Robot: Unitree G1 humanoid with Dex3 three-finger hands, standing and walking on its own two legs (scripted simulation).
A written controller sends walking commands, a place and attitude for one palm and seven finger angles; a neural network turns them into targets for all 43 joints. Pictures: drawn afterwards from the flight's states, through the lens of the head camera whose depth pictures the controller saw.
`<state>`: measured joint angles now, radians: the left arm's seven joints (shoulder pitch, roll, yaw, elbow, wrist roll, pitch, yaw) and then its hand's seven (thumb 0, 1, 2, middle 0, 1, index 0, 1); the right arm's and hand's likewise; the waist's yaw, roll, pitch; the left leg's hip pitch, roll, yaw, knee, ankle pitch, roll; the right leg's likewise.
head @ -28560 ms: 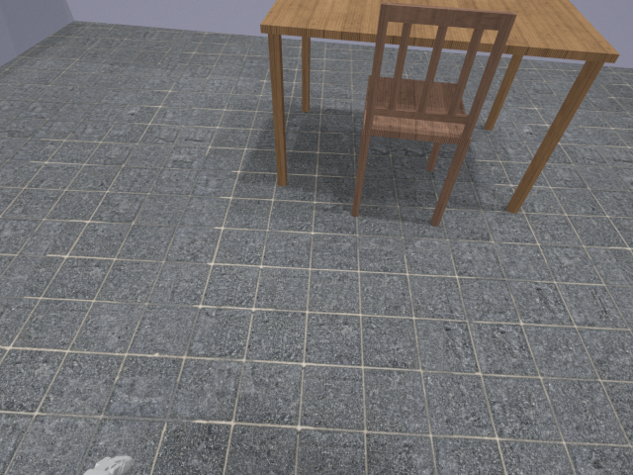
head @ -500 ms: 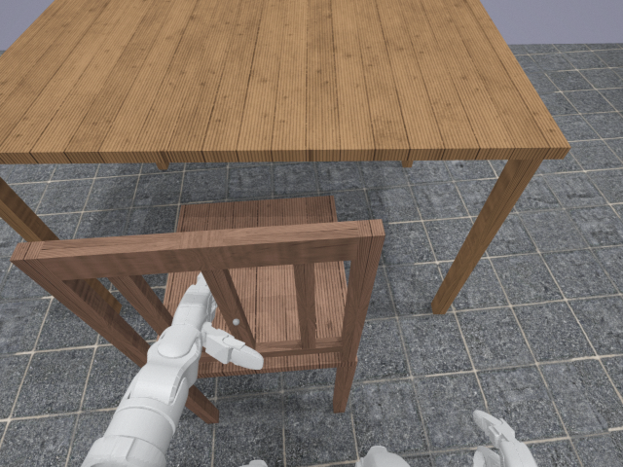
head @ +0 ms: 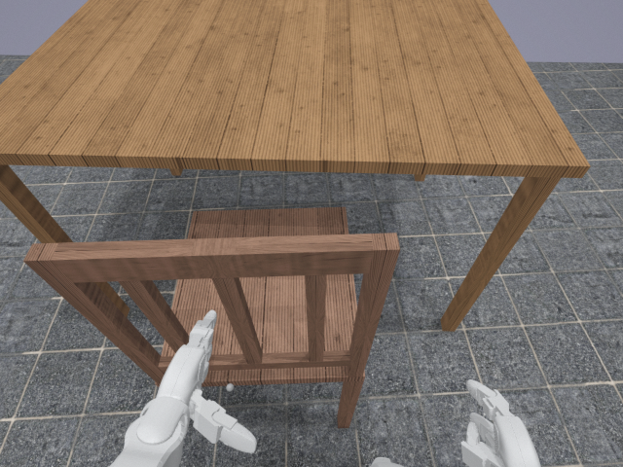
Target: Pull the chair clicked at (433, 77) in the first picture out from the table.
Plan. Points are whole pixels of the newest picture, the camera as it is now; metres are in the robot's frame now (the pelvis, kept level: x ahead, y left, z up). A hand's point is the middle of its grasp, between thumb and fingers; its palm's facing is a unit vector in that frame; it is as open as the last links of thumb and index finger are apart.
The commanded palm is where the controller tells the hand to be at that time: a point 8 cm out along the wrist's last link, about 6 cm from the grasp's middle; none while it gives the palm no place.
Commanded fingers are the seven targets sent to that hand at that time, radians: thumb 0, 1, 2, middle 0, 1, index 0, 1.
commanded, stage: draw the fingers out of the gap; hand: left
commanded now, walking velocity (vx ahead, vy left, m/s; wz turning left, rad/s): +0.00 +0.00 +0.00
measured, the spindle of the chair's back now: (242, 323) +0.32 +0.11 -0.03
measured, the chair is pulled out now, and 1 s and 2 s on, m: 0.17 0.17 0.17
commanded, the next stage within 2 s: draw the hand back to the body in 0.30 s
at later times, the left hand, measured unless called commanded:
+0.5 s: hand (222, 440) +0.17 +0.11 -0.02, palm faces -0.10 -0.99 -0.04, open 17.5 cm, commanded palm +0.16 +0.18 +0.01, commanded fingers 0.00 -0.55 0.20 0.00 0.00 0.00 0.00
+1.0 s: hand (119, 412) +0.18 +0.19 +0.09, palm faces +0.11 -0.96 -0.25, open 17.1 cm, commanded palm +0.14 +0.24 +0.11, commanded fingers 0.00 -0.19 0.38 -0.05 -0.08 -0.05 -0.08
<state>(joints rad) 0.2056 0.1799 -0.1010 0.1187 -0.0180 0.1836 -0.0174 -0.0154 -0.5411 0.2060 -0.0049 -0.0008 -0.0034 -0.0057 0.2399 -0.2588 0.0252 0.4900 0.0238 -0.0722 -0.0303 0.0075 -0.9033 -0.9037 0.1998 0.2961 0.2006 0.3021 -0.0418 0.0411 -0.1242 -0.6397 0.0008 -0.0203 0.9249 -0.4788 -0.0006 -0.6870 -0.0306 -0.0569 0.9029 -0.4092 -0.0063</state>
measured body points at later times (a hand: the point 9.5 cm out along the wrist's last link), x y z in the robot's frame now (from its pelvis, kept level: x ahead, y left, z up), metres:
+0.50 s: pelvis +0.00 +0.01 -0.02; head +0.04 +0.01 +0.43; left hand +0.17 +0.17 -0.01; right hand +0.18 -0.23 -0.08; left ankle -0.01 +0.12 -0.69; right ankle +0.02 -0.12 -0.69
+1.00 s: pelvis -0.01 +0.00 -0.01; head +0.01 +0.00 +0.44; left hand +0.16 +0.24 +0.11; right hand +0.18 -0.22 -0.07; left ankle -0.01 +0.12 -0.69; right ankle +0.02 -0.12 -0.69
